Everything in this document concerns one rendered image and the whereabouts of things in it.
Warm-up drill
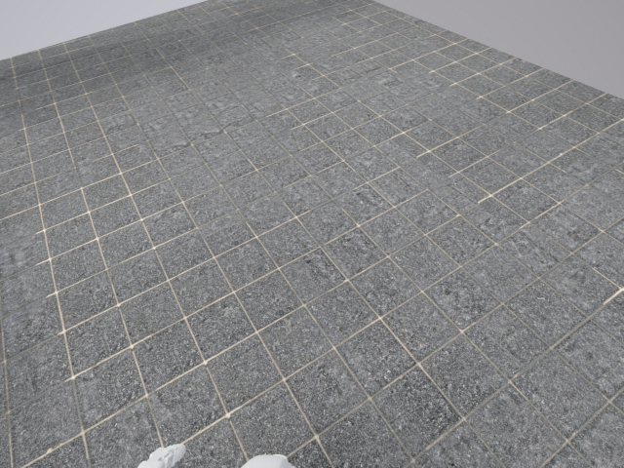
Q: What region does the left robot hand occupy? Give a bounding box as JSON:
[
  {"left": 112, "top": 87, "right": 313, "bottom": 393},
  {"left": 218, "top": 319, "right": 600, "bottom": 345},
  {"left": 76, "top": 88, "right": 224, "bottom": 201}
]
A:
[{"left": 137, "top": 444, "right": 185, "bottom": 468}]

